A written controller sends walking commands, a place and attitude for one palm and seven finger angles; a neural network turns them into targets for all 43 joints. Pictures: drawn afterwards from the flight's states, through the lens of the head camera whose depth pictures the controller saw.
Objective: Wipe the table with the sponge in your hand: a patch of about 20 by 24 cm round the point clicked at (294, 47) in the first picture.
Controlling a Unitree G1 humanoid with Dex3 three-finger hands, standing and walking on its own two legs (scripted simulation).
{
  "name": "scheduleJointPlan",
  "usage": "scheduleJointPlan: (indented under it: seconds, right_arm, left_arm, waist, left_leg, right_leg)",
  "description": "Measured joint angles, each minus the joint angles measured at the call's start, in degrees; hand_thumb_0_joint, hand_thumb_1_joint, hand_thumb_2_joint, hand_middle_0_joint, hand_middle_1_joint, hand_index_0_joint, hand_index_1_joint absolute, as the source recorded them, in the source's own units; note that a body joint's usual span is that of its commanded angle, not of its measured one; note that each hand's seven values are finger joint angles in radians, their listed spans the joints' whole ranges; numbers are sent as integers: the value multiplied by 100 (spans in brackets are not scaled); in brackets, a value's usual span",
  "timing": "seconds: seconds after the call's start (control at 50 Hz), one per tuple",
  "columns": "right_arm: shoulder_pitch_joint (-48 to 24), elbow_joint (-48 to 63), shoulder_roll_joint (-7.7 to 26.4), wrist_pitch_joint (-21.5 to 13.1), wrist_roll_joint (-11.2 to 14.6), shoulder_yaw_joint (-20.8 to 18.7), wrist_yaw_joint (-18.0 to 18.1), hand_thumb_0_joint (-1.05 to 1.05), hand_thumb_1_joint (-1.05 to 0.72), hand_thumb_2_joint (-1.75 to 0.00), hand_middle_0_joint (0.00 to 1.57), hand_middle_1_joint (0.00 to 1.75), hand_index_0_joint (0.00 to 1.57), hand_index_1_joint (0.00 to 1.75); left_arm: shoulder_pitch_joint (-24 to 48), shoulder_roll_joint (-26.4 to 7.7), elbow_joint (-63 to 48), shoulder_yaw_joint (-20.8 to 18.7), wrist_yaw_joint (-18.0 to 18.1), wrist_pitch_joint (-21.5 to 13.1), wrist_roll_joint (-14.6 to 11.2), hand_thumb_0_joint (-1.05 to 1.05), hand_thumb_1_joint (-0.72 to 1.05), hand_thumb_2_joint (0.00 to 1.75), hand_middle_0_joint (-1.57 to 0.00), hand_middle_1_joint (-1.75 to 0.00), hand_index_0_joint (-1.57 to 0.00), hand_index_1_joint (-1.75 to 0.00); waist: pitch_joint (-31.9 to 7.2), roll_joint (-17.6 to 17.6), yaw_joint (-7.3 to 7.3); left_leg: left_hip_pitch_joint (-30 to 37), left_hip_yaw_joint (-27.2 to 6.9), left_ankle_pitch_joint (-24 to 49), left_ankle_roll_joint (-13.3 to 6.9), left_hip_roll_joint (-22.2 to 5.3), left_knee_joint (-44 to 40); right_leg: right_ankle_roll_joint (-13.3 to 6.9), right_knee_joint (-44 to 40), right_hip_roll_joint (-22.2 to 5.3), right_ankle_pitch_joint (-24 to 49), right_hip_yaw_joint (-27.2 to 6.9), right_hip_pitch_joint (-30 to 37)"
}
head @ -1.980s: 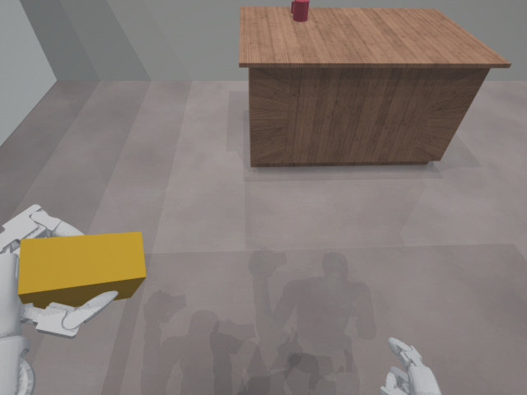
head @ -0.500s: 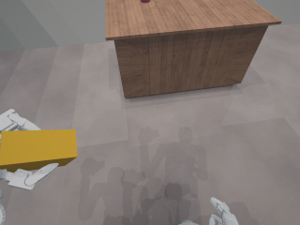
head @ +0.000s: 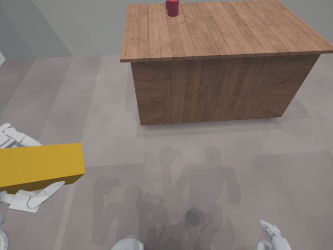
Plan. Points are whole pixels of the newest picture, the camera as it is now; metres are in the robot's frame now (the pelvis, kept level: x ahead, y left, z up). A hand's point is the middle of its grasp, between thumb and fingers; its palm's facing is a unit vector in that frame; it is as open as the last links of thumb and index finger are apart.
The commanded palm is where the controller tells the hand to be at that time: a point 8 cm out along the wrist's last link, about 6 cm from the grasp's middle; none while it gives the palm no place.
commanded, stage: walk to a spot facing it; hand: left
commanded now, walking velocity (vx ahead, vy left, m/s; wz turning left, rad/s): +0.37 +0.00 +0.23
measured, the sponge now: (53, 167) +0.22 +0.21 +0.16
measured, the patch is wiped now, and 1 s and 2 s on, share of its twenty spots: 0.00 0.00 0.00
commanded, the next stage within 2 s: turn to face it in 0.88 s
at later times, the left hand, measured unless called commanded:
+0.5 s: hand (67, 107) +0.35 +0.24 +0.18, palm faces +0.50 -0.74 -0.45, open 9.4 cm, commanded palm +0.30 +0.26 +0.18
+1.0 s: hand (79, 85) +0.43 +0.24 +0.17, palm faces +0.61 -0.67 -0.41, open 9.4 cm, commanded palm +0.37 +0.27 +0.18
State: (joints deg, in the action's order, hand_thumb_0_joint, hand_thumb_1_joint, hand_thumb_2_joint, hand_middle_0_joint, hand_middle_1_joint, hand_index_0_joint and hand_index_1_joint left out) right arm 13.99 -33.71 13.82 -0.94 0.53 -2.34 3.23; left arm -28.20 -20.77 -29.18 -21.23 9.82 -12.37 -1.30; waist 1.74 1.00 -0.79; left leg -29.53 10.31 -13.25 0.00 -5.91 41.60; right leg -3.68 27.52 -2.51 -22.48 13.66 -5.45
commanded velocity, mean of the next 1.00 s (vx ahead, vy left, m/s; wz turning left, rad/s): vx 0.22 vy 0.00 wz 0.33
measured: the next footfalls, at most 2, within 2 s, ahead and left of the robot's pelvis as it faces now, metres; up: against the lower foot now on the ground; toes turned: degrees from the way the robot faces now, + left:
left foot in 0.08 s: +0.15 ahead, +0.12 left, +0.00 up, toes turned +12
right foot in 0.54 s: +0.28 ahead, -0.15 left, +0.00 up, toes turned -6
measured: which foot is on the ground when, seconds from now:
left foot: up 0.00-0.06, down 0.08-0.54, up 0.56-0.98, down 1.00-1.00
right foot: down 0.00-0.10, up 0.12-0.52, down 0.54-0.98, up 1.00-1.00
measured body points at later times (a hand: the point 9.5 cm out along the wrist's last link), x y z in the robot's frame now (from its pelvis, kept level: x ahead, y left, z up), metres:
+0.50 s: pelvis +0.16 -0.03 +0.00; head +0.18 -0.04 +0.45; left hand +0.32 +0.27 +0.20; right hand +0.32 -0.23 -0.11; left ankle +0.11 +0.11 -0.74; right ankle +0.22 -0.15 -0.71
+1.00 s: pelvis +0.28 -0.04 -0.02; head +0.32 -0.03 +0.43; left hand +0.40 +0.28 +0.19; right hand +0.51 -0.25 -0.10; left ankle +0.33 +0.08 -0.74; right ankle +0.24 -0.14 -0.73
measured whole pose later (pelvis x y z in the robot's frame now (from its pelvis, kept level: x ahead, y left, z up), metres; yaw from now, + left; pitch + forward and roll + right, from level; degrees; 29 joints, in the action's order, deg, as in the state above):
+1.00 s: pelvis +0.28 -0.04 -0.02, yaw +14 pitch +0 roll +2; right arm 12.2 -31.0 13.9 -1.3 -0.1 -2.7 4.5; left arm -29.2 -20.9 -35.4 -22.2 11.3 -11.3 -2.4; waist 4.4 2.2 -0.2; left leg -21.9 12.2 -8.1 -0.8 -2.5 33.0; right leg 1.2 45.1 -11.3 -27.2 16.5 -13.6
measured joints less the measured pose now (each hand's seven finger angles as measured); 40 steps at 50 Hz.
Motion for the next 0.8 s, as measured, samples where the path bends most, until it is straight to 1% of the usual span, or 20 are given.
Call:
scheduleJointPlan:
  seconds: [0.04,0.08,0.1,0.12,0.16,0.18,0.2,0.24,0.3,0.36,0.44,0.5,0.52,0.54,0.56,0.6,0.64,0.68,0.74,0.8]
  right_arm:
    - [44,13,-77,-24,-7,60,25,1,-91,-90,20,30,19,30]
    - [30,78,-127,-70,-27,128,53,1,-91,-90,20,30,20,30]
    - [-54,77,-180,-101,-44,142,71,1,-90,-90,20,30,20,30]
    - [-177,58,-263,-120,-57,148,79,1,-90,-90,20,30,20,30]
    - [-386,47,-420,-167,-79,224,35,1,-91,-90,20,30,20,30]
    - [-460,37,-496,-183,-84,280,-9,1,-91,-90,20,30,20,30]
    - [-511,30,-571,-201,-68,326,-58,1,-91,-90,20,30,20,30]
    - [-546,38,-692,-251,-32,395,-138,1,-90,-90,20,30,20,30]
    - [-438,43,-785,-327,-8,420,-217,1,-90,-90,20,30,20,30]
    - [-209,-36,-748,-385,13,376,-220,1,-90,-90,21,30,20,30]
    - [54,-222,-604,-438,16,300,-105,1,-90,-90,21,30,20,30]
    - [138,-290,-490,-472,4,260,-8,1,-90,-90,21,30,20,30]
    - [148,-278,-455,-477,13,254,16,1,-90,-90,21,30,20,30]
    - [141,-258,-417,-478,32,245,33,1,-90,-90,21,30,20,30]
    - [39,-308,-317,-447,43,214,50,1,-90,-90,21,30,20,30]
    - [-214,-475,-123,-352,8,149,78,1,-90,-90,20,30,20,30]
    - [-384,-520,-10,-275,-8,80,41,1,-90,-90,20,30,20,30]
    - [-497,-416,46,-190,-7,28,22,1,-90,-90,20,30,20,30]
    - [-513,-152,66,-87,-4,-62,13,1,-91,-90,20,30,20,30]
    - [-399,78,82,-12,-11,-116,15,1,-91,-90,20,30,19,30]
  left_arm:
    - [115,67,-10,99,39,47,17,0,-43,99,-83,-134,-83,-135]
    - [223,89,-108,140,86,67,17,0,-43,99,-83,-134,-83,-135]
    - [323,72,-136,127,107,54,20,0,-43,99,-83,-134,-83,-135]
    - [477,46,-107,114,118,42,15,0,-43,99,-83,-134,-83,-135]
    - [766,-62,23,105,99,15,13,0,-43,99,-83,-134,-83,-135]
    - [853,-141,56,90,57,35,11,0,-43,99,-83,-134,-83,-135]
    - [892,-216,36,61,16,58,4,0,-43,99,-83,-134,-83,-135]
    - [777,-322,-173,-54,-37,46,-27,0,-43,99,-83,-134,-83,-135]
    - [267,-372,-601,-267,-80,-109,-82,0,-43,99,-83,-134,-83,-135]
    - [-119,-265,-686,-293,-124,-225,-91,0,-43,99,-83,-135,-83,-135]
    - [-149,-12,-219,-153,-141,-182,-52,0,-43,99,-83,-135,-83,-135]
    - [86,125,192,-46,-114,-47,1,0,-43,99,-83,-135,-83,-135]
    - [187,125,259,-13,-101,13,22,0,-43,99,-83,-135,-83,-135]
    - [309,103,274,25,-90,71,54,0,-43,99,-83,-135,-83,-135]
    - [489,193,316,127,-93,121,99,0,-43,99,-83,-135,-83,-135]
    - [769,354,345,350,-117,222,136,0,-43,99,-83,-135,-83,-135]
    - [765,356,218,433,-157,232,126,0,-43,99,-83,-135,-83,-135]
    - [502,202,-37,315,-182,124,109,0,-43,99,-83,-135,-83,-135]
    - [30,-135,-350,-34,-168,-57,52,0,-43,99,-83,-135,-83,-135]
    - [-212,-362,-468,-323,-106,-152,-11,0,-43,99,-83,-135,-83,-135]
  waist:
    - [-25,93,-75]
    - [-24,172,-118]
    - [30,233,-87]
    - [123,299,-50]
    - [271,270,86]
    - [300,229,170]
    - [313,187,230]
    - [315,103,266]
    - [256,-37,208]
    - [155,-221,78]
    - [11,-400,-97]
    - [-6,-416,-148]
    - [12,-386,-143]
    - [32,-326,-124]
    - [105,-400,-105]
    - [261,-472,14]
    - [323,-411,116]
    - [339,-339,241]
    - [333,-244,367]
    - [308,-135,332]
  left_leg:
    - [320,158,-38,-56,125,-352]
    - [784,321,176,-149,305,-875]
    - [880,350,394,-271,374,-904]
    - [886,368,259,-341,415,-690]
    - [921,267,-118,-380,399,-410]
    - [950,180,-207,-371,382,-404]
    - [986,103,-229,-352,358,-457]
    - [1075,20,-178,-282,279,-647]
    - [1249,-28,-142,-203,143,-971]
    - [1487,-116,-133,-97,29,-1284]
    - [1799,-236,-228,61,-63,-1512]
    - [1911,-334,-483,207,-107,-1308]
    - [1874,-384,-659,221,-115,-1056]
    - [1738,-415,-884,147,-111,-624]
    - [1489,-566,-1171,41,-134,95]
    - [913,-904,-1448,-47,72,1663]
    - [434,-904,-1267,5,241,2763]
    - [26,-831,-1029,98,270,3363]
    - [-367,-708,-788,227,181,3267]
    - [-409,-453,-597,277,35,2237]
  right_leg:
    - [72,167,-58,-233,-2,95]
    - [161,714,-168,-599,-53,29]
    - [205,1260,-280,-756,-98,-120]
    - [253,1986,-335,-781,-304,-362]
    - [305,3491,-136,-926,-779,-982]
    - [335,4031,-59,-919,-901,-1296]
    - [366,4377,-32,-855,-978,-1604]
    - [426,4568,-101,-591,-1054,-2167]
    - [529,4090,-323,-81,-1029,-2724]
    - [628,3224,-483,336,-890,-2804]
    - [707,2181,-470,363,-683,-2446]
    - [705,1247,-317,413,-460,-1891]
    - [690,833,-250,536,-375,-1629]
    - [583,537,-226,794,-350,-1444]
    - [401,764,-197,854,-281,-1487]
    - [163,1134,-234,552,-123,-1442]
    - [92,1114,-283,373,-58,-1287]
    - [101,918,-290,378,-15,-1121]
    - [86,543,-286,425,79,-863]
    - [113,292,-344,418,166,-669]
